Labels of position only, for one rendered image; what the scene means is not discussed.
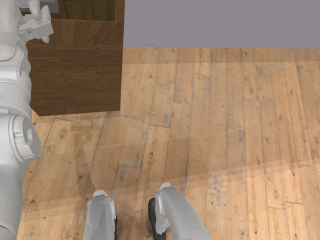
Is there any handle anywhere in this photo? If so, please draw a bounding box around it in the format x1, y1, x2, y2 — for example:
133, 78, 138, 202
19, 0, 59, 13

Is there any left robot hand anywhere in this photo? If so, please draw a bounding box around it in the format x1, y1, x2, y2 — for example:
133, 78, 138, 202
0, 0, 54, 45

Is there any left robot upper arm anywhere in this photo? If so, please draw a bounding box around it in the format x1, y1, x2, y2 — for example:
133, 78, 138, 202
0, 113, 41, 240

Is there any robot left forearm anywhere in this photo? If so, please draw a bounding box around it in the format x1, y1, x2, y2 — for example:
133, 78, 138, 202
0, 32, 32, 121

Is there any cabinet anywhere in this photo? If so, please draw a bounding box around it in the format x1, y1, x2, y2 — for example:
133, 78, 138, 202
25, 0, 125, 117

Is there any robot right foot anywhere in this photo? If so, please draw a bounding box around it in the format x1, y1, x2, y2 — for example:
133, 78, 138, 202
148, 197, 166, 240

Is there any robot right thigh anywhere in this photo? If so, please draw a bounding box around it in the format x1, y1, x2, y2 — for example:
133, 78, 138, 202
155, 186, 212, 240

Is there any drawer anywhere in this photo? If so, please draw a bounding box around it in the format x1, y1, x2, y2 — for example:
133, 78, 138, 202
21, 0, 115, 22

